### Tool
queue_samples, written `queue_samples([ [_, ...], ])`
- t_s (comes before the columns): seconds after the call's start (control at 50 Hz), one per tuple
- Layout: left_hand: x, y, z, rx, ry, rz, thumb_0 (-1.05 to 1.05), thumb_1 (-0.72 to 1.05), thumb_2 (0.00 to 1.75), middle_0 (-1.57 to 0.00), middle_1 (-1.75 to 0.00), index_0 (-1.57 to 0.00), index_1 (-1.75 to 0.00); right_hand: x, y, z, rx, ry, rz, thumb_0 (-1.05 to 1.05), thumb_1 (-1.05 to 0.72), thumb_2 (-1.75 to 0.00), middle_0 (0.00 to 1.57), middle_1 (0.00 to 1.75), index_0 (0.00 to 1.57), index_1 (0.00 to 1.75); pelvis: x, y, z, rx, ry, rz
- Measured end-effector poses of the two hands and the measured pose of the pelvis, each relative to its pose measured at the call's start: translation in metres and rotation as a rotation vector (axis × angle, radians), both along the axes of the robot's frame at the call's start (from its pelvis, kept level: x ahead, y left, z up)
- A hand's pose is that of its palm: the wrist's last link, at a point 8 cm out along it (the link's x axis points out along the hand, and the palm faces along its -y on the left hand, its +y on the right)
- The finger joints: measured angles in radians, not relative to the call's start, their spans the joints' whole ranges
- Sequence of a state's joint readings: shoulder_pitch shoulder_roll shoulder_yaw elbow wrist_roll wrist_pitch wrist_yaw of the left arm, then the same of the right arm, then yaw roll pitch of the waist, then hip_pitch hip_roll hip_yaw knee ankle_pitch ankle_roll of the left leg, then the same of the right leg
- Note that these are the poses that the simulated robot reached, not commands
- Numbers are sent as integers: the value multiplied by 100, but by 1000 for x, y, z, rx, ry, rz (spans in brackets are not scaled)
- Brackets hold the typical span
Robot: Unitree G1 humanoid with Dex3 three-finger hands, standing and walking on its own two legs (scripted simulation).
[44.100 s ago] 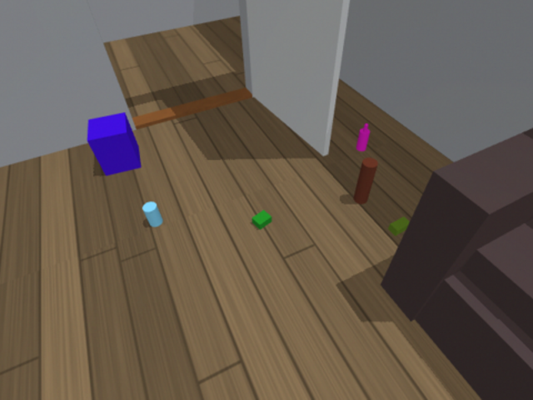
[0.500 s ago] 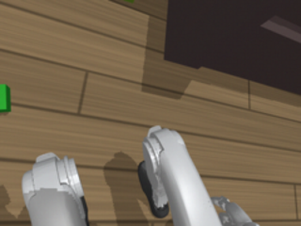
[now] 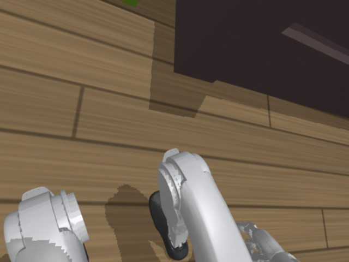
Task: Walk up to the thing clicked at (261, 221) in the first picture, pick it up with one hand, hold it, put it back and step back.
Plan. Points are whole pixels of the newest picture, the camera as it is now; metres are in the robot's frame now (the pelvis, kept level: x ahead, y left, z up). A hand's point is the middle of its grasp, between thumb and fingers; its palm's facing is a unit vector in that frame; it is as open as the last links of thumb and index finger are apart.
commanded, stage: rest palm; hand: left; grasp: from above
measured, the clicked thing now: out of the picture +0.49 +0.35 -0.28
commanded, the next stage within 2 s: none
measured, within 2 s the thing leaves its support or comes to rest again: neither
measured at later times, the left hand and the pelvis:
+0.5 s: hand out of the picture +0.45 +0.33 -0.21, palm faces -0.48 -0.07 -0.87, open 14.3 cm; pelvis +0.00 +0.00 +0.01, yaw -1 degrees
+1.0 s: hand out of the picture +0.46 +0.35 -0.22, palm faces -0.52 -0.05 -0.85, open 14.2 cm; pelvis +0.00 +0.00 +0.00, yaw -1 degrees
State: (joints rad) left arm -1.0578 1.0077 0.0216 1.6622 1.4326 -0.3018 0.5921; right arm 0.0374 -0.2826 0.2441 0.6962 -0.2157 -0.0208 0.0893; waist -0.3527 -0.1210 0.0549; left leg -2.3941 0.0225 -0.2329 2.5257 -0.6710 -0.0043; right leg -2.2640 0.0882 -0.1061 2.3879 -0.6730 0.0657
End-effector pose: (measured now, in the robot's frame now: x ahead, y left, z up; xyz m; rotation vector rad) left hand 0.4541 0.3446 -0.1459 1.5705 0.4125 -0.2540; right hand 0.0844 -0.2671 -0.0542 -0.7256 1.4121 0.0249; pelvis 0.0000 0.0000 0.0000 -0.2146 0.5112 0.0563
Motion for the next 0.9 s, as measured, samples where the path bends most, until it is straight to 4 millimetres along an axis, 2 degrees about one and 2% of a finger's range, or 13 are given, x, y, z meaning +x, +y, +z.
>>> queue_samples([
  [0.12,21,6,1,3,67,69,0,-53,100,-8,-100,-7,-100,-4,6,-6,51,2,-26,0,-92,-90,21,30,20,30,4,-1,1,0,12,0],
  [0.2,28,8,-1,-21,127,66,0,-52,99,-8,-101,-8,-101,-10,9,-5,66,35,-30,0,-92,-90,21,30,20,30,6,-1,4,-6,10,-2],
  [0.32,21,1,-9,-88,171,-13,0,-53,100,-8,-100,-7,-100,-20,8,3,58,115,2,0,-92,-90,21,30,20,30,4,-3,9,-11,-13,-7],
  [0.42,12,-7,-11,-138,129,-87,0,-54,101,-8,-98,-7,-99,-23,1,11,19,154,38,0,-92,-90,21,30,20,30,2,-5,9,-13,-36,-11],
  [0.6,-2,-8,-11,-88,34,-103,0,-55,103,-8,-96,-6,-97,-14,-9,15,-33,109,63,0,-91,-90,21,30,20,30,0,-4,5,-8,-42,-16],
  [0.76,3,-5,-12,-26,27,-14,0,-54,103,-8,-96,-6,-97,-2,-2,8,-6,23,60,0,-91,-90,20,30,20,30,0,-2,2,-7,-30,-12],
  [0.9,15,2,-13,-27,80,39,0,-53,101,-8,-97,-6,-98,-2,10,2,41,7,43,0,-91,-90,21,30,20,30,2,0,2,-16,-19,-9],
])
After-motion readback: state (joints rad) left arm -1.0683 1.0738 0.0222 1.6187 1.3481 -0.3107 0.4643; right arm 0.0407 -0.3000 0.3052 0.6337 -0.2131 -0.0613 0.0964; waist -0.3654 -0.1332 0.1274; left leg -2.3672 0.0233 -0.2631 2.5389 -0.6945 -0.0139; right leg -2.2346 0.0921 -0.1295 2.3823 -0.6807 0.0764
